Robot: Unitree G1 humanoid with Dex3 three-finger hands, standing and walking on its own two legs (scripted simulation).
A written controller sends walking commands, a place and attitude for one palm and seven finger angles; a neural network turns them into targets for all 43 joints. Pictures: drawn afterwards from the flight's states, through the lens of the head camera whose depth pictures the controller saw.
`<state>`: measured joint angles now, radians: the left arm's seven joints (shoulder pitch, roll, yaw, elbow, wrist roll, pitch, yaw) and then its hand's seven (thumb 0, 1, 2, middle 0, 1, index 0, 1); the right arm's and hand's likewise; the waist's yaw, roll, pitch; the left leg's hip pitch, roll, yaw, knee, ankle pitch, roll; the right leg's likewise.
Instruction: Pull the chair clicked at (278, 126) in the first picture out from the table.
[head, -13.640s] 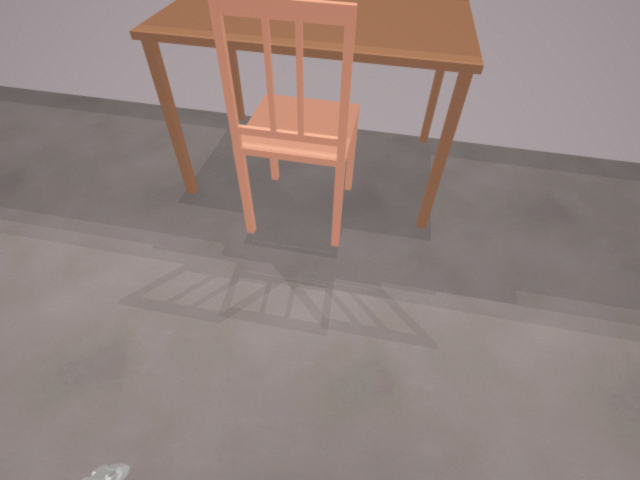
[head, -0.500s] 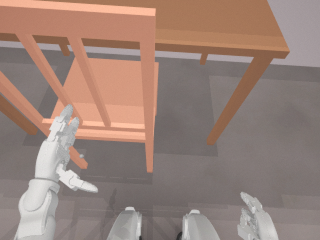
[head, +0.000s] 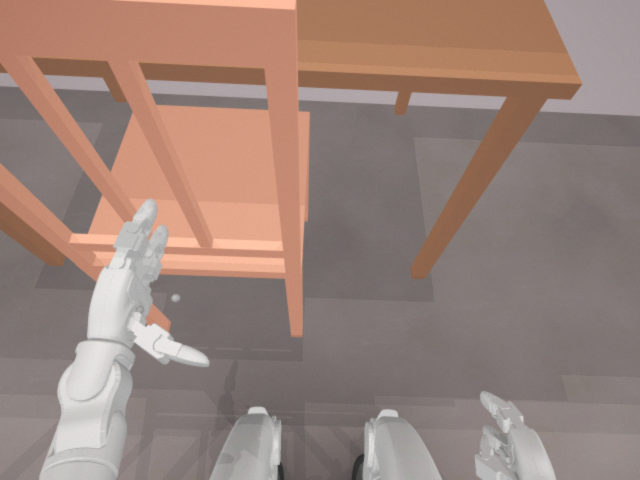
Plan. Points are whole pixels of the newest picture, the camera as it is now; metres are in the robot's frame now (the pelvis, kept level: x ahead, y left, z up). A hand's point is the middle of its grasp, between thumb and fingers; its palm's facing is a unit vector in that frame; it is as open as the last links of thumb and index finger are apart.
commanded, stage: aim the fingers beside a spindle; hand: left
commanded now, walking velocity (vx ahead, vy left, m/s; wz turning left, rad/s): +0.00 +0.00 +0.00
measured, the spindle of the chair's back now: (99, 174) +0.47 +0.30 +0.05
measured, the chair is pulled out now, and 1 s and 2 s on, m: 0.00 0.00 0.00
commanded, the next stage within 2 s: none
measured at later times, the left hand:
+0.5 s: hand (176, 293) +0.32 +0.18 +0.03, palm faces -0.03 -1.00 -0.06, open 16.9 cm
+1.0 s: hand (171, 298) +0.32 +0.19 +0.02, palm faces -0.04 -1.00 -0.04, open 16.9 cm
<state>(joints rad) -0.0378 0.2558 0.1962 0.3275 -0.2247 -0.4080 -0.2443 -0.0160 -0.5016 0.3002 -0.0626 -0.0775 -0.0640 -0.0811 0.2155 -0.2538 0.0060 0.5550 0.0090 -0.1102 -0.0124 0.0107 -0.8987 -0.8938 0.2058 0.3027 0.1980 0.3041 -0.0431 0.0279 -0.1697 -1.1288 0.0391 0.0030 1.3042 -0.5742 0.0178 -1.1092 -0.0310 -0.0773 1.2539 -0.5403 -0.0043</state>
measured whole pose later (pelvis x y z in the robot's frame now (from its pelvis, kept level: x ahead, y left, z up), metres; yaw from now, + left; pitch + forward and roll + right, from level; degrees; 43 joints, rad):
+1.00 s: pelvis +0.00 +0.00 +0.00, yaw +0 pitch +23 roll -3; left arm -0.05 0.27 0.22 0.34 -0.24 -0.41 -0.27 -0.02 -0.50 0.30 -0.06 -0.08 -0.06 -0.08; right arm 0.20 -0.26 0.01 0.55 0.01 -0.11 -0.02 0.01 -0.90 -0.89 0.21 0.30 0.20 0.30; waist -0.05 0.03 -0.16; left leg -1.14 0.04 -0.01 1.31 -0.57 0.01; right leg -1.12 -0.03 -0.09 1.26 -0.54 -0.01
